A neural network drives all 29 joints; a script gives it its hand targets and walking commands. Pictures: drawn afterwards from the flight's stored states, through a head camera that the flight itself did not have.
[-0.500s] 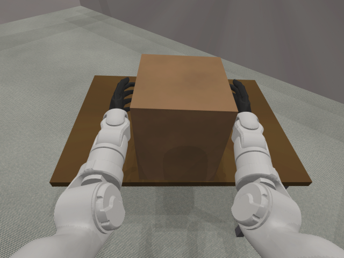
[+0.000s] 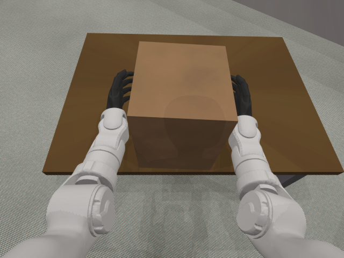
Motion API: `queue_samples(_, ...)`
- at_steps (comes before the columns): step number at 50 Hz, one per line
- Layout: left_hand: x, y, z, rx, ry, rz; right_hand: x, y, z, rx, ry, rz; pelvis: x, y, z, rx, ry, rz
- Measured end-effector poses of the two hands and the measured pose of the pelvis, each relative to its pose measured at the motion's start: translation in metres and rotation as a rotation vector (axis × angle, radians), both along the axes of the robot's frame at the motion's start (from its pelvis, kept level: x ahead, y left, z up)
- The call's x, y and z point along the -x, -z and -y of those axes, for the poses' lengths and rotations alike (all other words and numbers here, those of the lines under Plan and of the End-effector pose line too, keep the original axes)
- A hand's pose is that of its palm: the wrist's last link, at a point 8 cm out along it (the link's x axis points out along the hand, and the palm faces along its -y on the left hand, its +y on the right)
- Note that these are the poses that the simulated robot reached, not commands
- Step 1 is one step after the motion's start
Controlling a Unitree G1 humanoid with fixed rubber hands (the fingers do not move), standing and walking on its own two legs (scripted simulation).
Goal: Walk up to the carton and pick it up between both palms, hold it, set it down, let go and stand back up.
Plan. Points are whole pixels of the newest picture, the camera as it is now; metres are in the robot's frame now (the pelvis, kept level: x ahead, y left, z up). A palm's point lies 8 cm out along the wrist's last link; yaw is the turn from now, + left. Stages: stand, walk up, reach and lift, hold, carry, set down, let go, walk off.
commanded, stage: set down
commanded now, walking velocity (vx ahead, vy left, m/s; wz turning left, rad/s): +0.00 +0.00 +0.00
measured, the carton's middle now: (178, 112) +0.48 -0.03 +0.01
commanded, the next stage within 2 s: none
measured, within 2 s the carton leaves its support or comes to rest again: rests again in 1.72 s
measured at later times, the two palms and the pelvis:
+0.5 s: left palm (120, 122) +0.41 +0.10 +0.08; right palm (261, 119) +0.40 -0.19 +0.09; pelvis -0.04 +0.00 +0.00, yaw -3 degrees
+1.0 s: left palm (122, 116) +0.44 +0.10 +0.05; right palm (251, 122) +0.41 -0.19 +0.06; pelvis -0.02 +0.01 +0.00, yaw -1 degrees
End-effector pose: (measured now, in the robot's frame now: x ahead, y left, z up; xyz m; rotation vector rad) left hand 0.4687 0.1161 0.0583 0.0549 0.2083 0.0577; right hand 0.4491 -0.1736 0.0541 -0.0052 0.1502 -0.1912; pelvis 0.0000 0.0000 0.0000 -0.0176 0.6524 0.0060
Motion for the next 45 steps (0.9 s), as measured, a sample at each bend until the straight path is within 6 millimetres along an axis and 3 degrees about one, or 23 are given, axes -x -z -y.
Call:
queue_samples(7, -0.001, 0.005, 0.000, 0.028, -0.005, 0.000, -0.001, 0.000, 0.001, -0.003, 0.004, 0.009, 0.003, 0.005, 0.001, 0.011, -0.014, -0.010)
queue_samples(12, 0.006, 0.003, 0.008, 0.008, 0.018, -0.005, 0.012, -0.001, 0.008, -0.019, 0.024, 0.003, 0.008, 0.009, 0.000, 0.015, -0.004, -0.003)
queue_samples(17, 0.026, 0.000, 0.016, 0.007, 0.020, -0.024, 0.031, -0.008, 0.017, -0.029, 0.025, -0.010, 0.013, 0.009, -0.001, 0.012, 0.020, 0.032)
queue_samples(26, 0.063, -0.023, 0.015, 0.021, -0.023, -0.021, 0.053, -0.045, 0.016, -0.015, -0.028, 0.011, 0.039, 0.004, -0.001, -0.005, 0.050, 0.118)
queue_samples(34, 0.067, -0.044, 0.001, -0.004, -0.044, -0.002, 0.048, -0.073, 0.001, 0.022, -0.072, 0.022, 0.054, 0.003, 0.001, 0.000, 0.010, 0.094)
queue_samples(39, 0.060, -0.041, -0.001, 0.003, -0.034, 0.003, 0.046, -0.068, 0.000, 0.037, -0.055, 0.001, 0.050, 0.001, 0.001, 0.009, -0.014, 0.065)
queue_samples(45, 0.045, -0.013, 0.005, 0.008, -0.005, -0.023, 0.043, -0.035, 0.006, 0.044, -0.016, -0.038, 0.036, 0.001, -0.003, 0.008, -0.003, 0.023)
